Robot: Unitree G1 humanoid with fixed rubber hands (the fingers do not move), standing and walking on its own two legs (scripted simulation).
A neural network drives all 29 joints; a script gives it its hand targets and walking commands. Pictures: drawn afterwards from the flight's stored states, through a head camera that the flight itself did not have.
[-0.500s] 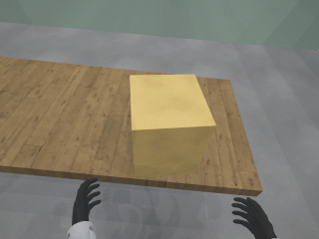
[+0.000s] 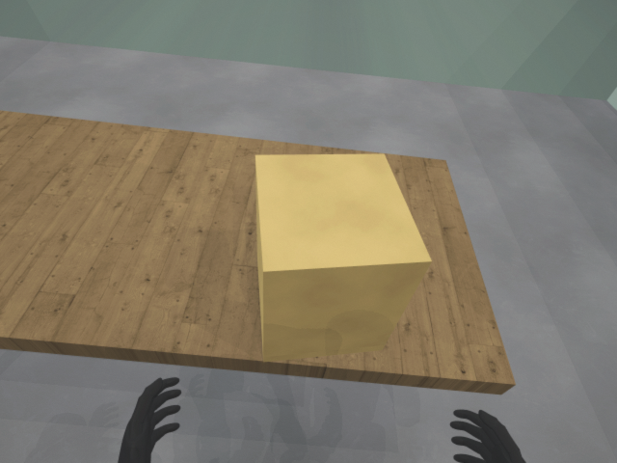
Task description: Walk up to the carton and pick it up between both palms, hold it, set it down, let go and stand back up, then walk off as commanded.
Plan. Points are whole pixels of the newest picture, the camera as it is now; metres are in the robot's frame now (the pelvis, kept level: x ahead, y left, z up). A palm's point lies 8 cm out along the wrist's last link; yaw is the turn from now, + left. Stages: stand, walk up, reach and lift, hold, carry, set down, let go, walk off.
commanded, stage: set down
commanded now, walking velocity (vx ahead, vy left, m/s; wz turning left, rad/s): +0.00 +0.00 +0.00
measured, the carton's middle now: (323, 259) +0.43 +0.03 +0.01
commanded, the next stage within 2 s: let go in 1.18 s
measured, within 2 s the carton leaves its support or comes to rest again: neither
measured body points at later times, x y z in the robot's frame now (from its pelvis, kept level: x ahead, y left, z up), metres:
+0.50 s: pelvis +0.00 +0.00 +0.00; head +0.04 +0.03 +0.45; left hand +0.15 +0.23 -0.06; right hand +0.18 -0.22 -0.08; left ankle -0.04 +0.13 -0.74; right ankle +0.03 -0.10 -0.74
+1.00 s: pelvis +0.01 +0.01 +0.00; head +0.05 +0.04 +0.45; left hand +0.15 +0.24 -0.08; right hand +0.17 -0.21 -0.09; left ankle -0.04 +0.13 -0.74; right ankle +0.03 -0.10 -0.74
